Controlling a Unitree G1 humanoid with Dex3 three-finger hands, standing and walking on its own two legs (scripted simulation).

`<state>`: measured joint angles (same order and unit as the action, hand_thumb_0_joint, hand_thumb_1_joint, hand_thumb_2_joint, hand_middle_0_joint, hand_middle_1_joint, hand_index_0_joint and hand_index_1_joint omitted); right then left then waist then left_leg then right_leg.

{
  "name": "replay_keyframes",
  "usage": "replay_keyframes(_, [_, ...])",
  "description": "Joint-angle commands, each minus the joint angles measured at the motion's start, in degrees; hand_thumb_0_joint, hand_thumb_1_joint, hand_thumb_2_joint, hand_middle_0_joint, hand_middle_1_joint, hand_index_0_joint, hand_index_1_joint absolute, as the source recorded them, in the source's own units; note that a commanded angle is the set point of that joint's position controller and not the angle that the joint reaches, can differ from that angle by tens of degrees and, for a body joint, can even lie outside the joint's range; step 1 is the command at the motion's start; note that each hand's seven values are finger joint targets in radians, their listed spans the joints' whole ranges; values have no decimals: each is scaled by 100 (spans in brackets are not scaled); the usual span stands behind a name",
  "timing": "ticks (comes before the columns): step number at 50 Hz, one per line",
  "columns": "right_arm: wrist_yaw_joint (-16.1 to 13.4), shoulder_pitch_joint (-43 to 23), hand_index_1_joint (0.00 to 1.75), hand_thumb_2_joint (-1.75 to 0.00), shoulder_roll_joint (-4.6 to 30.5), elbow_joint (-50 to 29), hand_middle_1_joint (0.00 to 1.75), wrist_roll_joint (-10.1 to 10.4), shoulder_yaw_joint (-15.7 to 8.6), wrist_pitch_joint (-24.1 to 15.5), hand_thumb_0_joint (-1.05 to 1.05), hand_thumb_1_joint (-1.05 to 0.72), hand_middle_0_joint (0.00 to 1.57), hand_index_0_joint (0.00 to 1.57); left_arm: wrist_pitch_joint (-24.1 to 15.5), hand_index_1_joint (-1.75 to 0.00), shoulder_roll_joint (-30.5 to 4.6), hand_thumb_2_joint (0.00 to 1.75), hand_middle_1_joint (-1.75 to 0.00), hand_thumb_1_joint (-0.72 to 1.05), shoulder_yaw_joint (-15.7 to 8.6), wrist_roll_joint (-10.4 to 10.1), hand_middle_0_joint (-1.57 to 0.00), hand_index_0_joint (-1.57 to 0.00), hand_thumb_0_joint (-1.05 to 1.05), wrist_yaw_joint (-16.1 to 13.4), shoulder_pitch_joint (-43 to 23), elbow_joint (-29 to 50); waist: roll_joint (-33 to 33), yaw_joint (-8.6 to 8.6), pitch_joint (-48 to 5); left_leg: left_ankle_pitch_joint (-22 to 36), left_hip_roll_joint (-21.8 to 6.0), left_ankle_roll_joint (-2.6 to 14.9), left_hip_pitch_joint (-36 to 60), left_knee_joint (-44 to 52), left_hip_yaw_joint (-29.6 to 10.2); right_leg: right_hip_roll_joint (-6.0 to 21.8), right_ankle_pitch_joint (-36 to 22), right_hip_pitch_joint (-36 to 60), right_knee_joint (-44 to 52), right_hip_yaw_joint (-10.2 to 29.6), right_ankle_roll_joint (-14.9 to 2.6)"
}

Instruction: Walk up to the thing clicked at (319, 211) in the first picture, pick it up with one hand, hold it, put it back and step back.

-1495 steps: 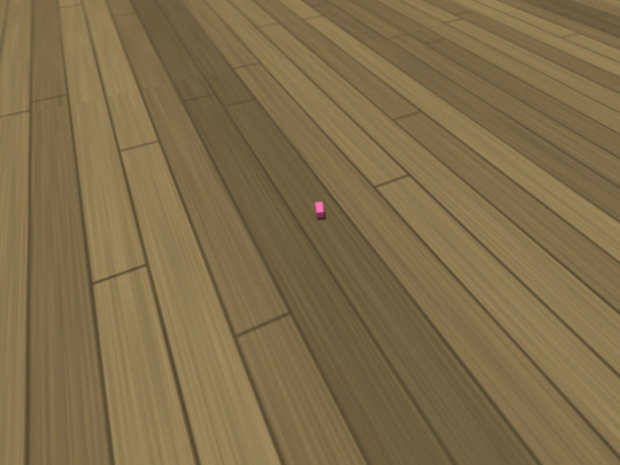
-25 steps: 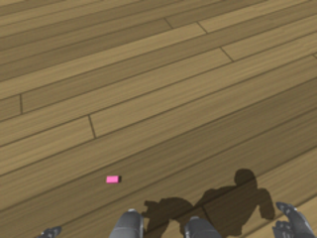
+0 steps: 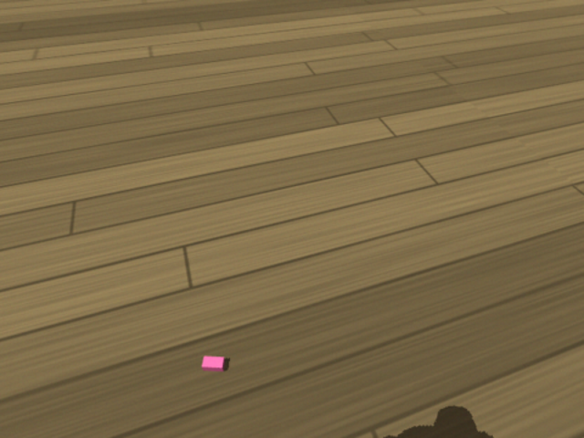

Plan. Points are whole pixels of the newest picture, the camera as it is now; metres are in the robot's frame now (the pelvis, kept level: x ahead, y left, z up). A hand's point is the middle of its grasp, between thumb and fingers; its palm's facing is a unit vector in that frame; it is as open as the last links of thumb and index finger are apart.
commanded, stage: walk up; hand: left
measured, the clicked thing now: (213, 363) +0.49 +0.27 -0.74
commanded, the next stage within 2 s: stand in 0.66 s
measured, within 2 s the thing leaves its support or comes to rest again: neither
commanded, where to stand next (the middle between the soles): +0.11 +0.03 m, yaw +1 degrees
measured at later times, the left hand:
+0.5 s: hand out of the picture +0.10 +0.27 -0.13, palm faces +0.00 -0.94 -0.34, open 7.4 cm
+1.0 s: hand out of the picture +0.10 +0.26 -0.13, palm faces -0.03 -0.94 -0.35, open 7.4 cm
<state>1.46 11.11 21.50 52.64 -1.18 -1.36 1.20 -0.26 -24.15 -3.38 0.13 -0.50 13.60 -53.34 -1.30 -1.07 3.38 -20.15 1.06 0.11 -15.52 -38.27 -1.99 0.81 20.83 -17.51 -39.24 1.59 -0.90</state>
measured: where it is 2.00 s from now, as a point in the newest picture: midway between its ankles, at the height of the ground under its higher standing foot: outside the picture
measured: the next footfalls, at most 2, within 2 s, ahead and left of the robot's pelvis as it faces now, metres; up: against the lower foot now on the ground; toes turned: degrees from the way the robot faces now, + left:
none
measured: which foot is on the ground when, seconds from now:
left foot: down 0.00-1.00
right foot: down 0.00-1.00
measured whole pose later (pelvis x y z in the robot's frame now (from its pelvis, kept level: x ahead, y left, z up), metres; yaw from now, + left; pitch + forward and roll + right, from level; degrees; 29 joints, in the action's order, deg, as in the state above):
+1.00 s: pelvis +0.01 +0.00 +0.03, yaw -1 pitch -2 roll +0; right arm 0.7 5.7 20.2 65.7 -0.2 -0.5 -0.6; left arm -1.0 -20.3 -0.1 0.2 0.1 5.2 -65.7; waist -0.2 0.5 3.1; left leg -10.6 0.6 -0.2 -5.4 -18.1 -1.6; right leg 0.9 9.3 -7.6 -19.1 2.3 1.3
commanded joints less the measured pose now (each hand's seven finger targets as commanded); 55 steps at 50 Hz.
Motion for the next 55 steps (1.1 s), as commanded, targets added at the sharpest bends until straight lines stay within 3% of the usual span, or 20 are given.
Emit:
replay_keyframes(1, [-85,-465,30,-90,1176,-466,30,69,-234,-238,0,-90,20,20,-249,-30,-949,90,-30,90,-197,106,-20,-20,0,-19,-152,229,678,-54,-312,-100,-746,403,-692,1099,-963,273,-328,1076,1378,559,-280])
replay_keyframes(2, [-71,-409,30,-90,1120,-418,30,80,-229,-212,0,-90,20,20,-274,-30,-1104,90,-30,90,-177,122,-20,-20,0,-8,-378,254,405,54,-182,-639,-439,291,-579,1166,-766,566,354,566,1638,1112,-408])
replay_keyframes(3, [-78,-307,30,-90,1132,-313,30,64,-239,-195,0,-90,20,20,-256,-30,-1189,90,-30,90,-161,125,-20,-20,0,31,-572,251,320,165,-26,-1021,-372,272,-179,1289,-685,683,1162,-9,1801,1244,-459])
replay_keyframes(4, [-86,-243,30,-90,1182,-225,30,44,-259,-206,0,-90,20,20,-223,-30,-1144,90,-30,90,-120,103,-20,-20,0,60,-653,231,266,196,83,-1047,-384,276,214,1408,-727,642,1426,-475,1874,1176,-389])
replay_keyframes(6, [-76,-435,30,-90,1265,-183,30,45,-262,-262,0,-90,20,20,-231,-30,-982,90,-30,90,-51,52,-20,-20,0,84,-646,109,368,135,122,-912,-573,340,74,1609,-946,369,755,-194,1768,746,-245])
replay_keyframes(8, [-72,-568,30,-90,1171,-139,30,66,-209,-300,0,-90,20,20,-281,-30,-955,90,-30,90,-32,45,-20,-20,0,82,-484,-65,258,40,-30,-445,-594,368,98,1586,-848,393,23,172,1805,697,-231])
replay_keyframes(13, [-117,-441,30,-90,1109,92,30,103,-148,-367,0,-90,20,20,-334,-30,-940,90,-30,90,13,-10,-20,-20,0,44,-675,-215,125,115,-441,1261,-644,255,491,1648,-590,523,-1689,777,1659,586,-140])
replay_keyframes(17, [-145,-624,30,-90,1108,203,30,128,-170,-354,0,-90,20,20,-310,-30,-888,90,-30,90,47,-30,-20,-20,0,7,-653,-411,151,64,-626,2036,-715,270,805,1611,-485,545,-2220,975,1762,471,-106])
replay_keyframes(30, [-168,-853,30,-90,1056,623,30,95,-163,-336,0,-90,20,20,-209,-30,-782,90,-30,90,120,-21,-20,-20,0,0,-1041,-730,247,45,-502,1855,-754,175,782,2202,-435,538,-2068,1290,1989,430,-23])
replay_keyframes(35, [-179,-851,30,-90,1125,751,30,98,-157,-373,0,-90,20,20,-216,-30,-802,90,-30,90,108,14,-20,-20,0,-8,-1189,-764,141,88,-589,2424,-822,108,855,2205,-462,609,-2445,1470,2013,430,51])
replay_keyframes(43, [-169,-908,30,-90,1079,880,30,89,-149,-343,0,-90,20,20,-175,-30,-838,90,-30,90,107,22,-20,-20,0,3,-1191,-859,132,96,-440,1499,-759,74,869,2371,-460,596,-1659,1212,2245,474,16])
replay_keyframes(46, [-159,-836,30,-90,1102,923,30,94,-142,-339,0,-90,20,20,-204,-30,-839,90,-30,90,110,22,-20,-20,0,3,-1172,-842,145,141,-534,1712,-753,82,899,2305,-418,626,-1973,1296,2259,487,22])
replay_keyframes(48, [-161,-875,30,-90,1082,940,30,89,-138,-326,0,-90,20,20,-198,-30,-848,90,-30,90,112,8,-20,-20,0,0,-1159,-868,147,115,-457,1486,-741,65,939,2331,-440,613,-1717,1146,2289,502,20])
replay_keyframes(55, [-164,-810,30,-90,1082,982,30,82,-130,-307,0,-90,20,20,-180,-30,-865,90,-30,90,113,29,-20,-20,0,5,-1117,-880,156,151,-529,1457,-777,70,967,2321,-456,611,-1665,1142,2308,500,-17])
